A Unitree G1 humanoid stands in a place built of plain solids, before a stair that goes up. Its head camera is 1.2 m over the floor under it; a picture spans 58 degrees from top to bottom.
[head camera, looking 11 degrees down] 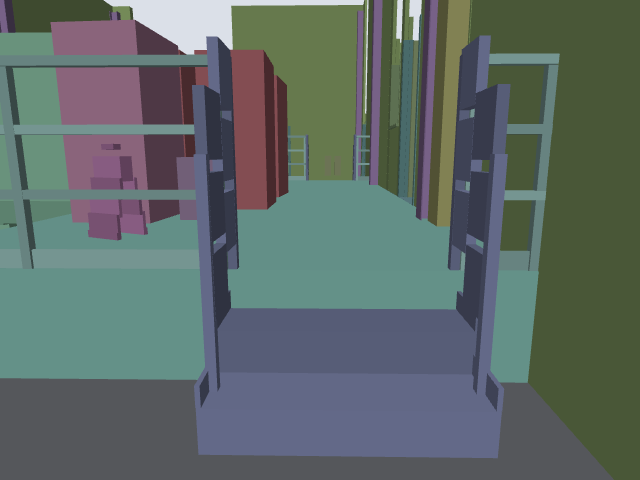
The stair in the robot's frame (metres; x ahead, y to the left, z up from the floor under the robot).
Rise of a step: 0.21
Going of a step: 0.30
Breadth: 1.22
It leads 1 degrees to the right of straight ahead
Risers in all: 3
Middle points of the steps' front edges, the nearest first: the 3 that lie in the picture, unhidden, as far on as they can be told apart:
1.56 -0.11 0.21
1.86 -0.12 0.41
2.16 -0.12 0.62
